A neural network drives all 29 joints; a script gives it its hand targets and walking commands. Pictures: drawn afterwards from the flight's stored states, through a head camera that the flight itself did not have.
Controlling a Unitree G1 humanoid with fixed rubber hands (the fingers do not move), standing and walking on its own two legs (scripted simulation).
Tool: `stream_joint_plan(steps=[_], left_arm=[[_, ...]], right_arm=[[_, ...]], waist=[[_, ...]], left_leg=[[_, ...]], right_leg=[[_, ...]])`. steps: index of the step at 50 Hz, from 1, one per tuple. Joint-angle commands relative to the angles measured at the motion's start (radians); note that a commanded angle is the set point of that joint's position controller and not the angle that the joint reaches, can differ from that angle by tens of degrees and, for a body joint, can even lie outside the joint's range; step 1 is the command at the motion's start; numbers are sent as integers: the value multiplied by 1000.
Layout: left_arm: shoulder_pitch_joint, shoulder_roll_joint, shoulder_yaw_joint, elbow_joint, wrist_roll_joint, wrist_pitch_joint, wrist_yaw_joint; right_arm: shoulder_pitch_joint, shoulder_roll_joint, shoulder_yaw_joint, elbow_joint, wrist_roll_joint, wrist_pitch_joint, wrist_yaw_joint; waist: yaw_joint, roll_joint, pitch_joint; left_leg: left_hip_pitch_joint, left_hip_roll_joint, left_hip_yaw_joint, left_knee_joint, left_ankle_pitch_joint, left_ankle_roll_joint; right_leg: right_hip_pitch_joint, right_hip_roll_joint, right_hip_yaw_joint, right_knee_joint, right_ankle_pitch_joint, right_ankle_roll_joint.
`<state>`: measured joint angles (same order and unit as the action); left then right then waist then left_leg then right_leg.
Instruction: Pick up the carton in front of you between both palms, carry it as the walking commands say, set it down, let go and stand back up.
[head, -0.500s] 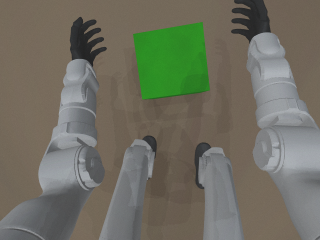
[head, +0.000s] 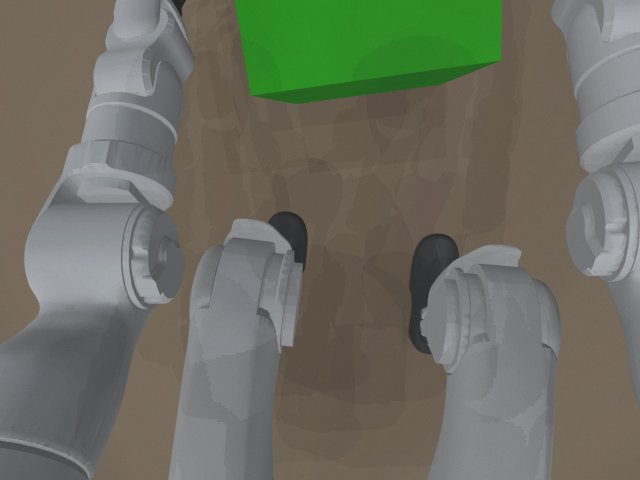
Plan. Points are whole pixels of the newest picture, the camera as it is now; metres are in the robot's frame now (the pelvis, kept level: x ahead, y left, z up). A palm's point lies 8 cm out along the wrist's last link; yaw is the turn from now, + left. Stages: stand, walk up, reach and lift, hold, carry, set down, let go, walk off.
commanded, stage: reach and lift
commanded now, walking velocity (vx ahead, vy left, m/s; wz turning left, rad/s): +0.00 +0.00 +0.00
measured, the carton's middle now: out of the picture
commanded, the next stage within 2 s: none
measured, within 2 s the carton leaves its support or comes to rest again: leaves its support in 0.86 s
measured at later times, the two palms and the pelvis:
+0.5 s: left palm out of the picture +0.53 +0.20 -0.19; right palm out of the picture +0.58 -0.14 -0.20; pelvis +0.00 +0.00 -0.02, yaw +0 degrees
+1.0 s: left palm out of the picture +0.53 +0.18 -0.16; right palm out of the picture +0.57 -0.12 -0.17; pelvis +0.01 +0.00 -0.02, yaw +0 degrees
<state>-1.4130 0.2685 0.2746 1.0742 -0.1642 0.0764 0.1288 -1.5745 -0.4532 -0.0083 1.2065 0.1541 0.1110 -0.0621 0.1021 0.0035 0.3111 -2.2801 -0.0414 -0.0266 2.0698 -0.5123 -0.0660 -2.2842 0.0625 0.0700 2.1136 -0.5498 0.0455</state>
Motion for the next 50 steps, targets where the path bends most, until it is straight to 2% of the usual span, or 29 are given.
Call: stream_joint_plan(steps=[1, 2, 4, 10, 16, 22, 26, 29, 30, 31, 33, 35, 37, 39, 44, 47, 50], left_arm=[[-266, 153, -1, -93, -12, -41, 6], [-277, 158, -4, -97, -20, -46, 6], [-279, 164, -19, -93, -31, -55, 7], [-207, 135, -42, -88, -55, -62, 17], [-186, 112, -33, -56, -37, -62, 11], [-232, 110, -27, -68, -28, -60, 7], [-290, 44, -69, -69, -47, -55, 4], [-311, -6, -53, -57, -12, -52, 5], [-328, -52, -53, -65, 1, -49, -2], [-391, -212, -98, -91, -3, -40, -32], [-507, -506, -140, -103, 18, -17, -109], [-582, -721, -162, -146, 56, 21, -190], [-588, -838, -172, -174, 74, 52, -250], [-571, -899, -178, -204, 75, 72, -284], [-559, -1016, -255, -295, 7, 96, -305], [-569, -1081, -330, -396, -39, 121, -297], [-586, -1106, -386, -506, -45, 155, -293]], right_arm=[[-314, -128, 12, -92, 20, -46, -1], [-330, -129, 21, -101, 21, -51, -2], [-339, -128, 28, -125, 32, -60, -5], [-295, -93, 69, -151, 65, -66, -9], [-229, -61, 44, -83, 36, -60, -8], [-272, -49, 39, -91, 26, -59, -16], [-327, 32, 80, -99, 47, -56, -14], [-348, 87, 73, -89, 23, -51, -13], [-356, 127, 67, -89, 6, -48, -8], [-406, 286, 102, -105, 7, -42, 20], [-473, 602, 136, -92, -18, -25, 96], [-463, 843, 116, -99, -61, -2, 167], [-421, 971, 80, -127, -82, 18, 214], [-395, 1034, 63, -158, -92, 29, 239], [-419, 1139, 131, -309, -39, 39, 242], [-476, 1211, 212, -457, 12, 51, 221], [-471, 1291, 257, -568, 12, 86, 198]], waist=[[50, -97, -1188], [45, -118, -1189], [37, -124, -1189], [49, -134, -1275], [33, -116, -1154], [32, -111, -1135], [39, -126, -1129], [41, -124, -1105], [37, -118, -1098], [27, -117, -1100], [23, -121, -1074], [13, -119, -1030], [9, -111, -1005], [7, -108, -1008], [8, -115, -1240], [17, -129, -1512], [18, -138, -1765]], left_leg=[[603, 27, 100, -101, 291, -6], [600, 25, 94, -94, 307, -3], [638, 20, 86, -69, 358, 4], [699, 9, 96, -35, 460, 7], [608, 9, 99, -44, 378, 0], [581, 11, 104, -51, 322, -2], [579, 3, 109, -58, 296, 0], [589, -8, 112, -59, 279, -3], [593, -15, 113, -57, 278, -3], [605, -25, 113, -55, 276, 4], [588, -42, 115, -44, 273, 10], [556, -59, 126, -32, 254, 8], [521, -68, 133, -30, 255, 17], [506, -73, 136, -27, 285, 23], [581, -78, 140, -11, 429, 24], [668, -81, 144, -15, 525, 16], [710, -91, 154, -41, 562, 6]], right_leg=[[582, -47, -64, -119, 199, -16], [586, -47, -67, -106, 218, -15], [571, -44, -72, -87, 259, -11], [645, -32, -82, -48, 357, -7], [571, -30, -75, -67, 288, -9], [577, -29, -68, -85, 240, -15], [602, -19, -67, -93, 219, -17], [613, -6, -70, -98, 206, -16], [618, -1, -72, -100, 207, -16], [616, 12, -74, -101, 208, -18], [586, 31, -79, -92, 213, -30], [540, 46, -90, -77, 209, -35], [499, 58, -105, -70, 217, -42], [473, 61, -114, -66, 241, -48], [580, 71, -121, -53, 387, -47], [736, 78, -125, -54, 498, -40], [893, 84, -128, -76, 575, -32]])
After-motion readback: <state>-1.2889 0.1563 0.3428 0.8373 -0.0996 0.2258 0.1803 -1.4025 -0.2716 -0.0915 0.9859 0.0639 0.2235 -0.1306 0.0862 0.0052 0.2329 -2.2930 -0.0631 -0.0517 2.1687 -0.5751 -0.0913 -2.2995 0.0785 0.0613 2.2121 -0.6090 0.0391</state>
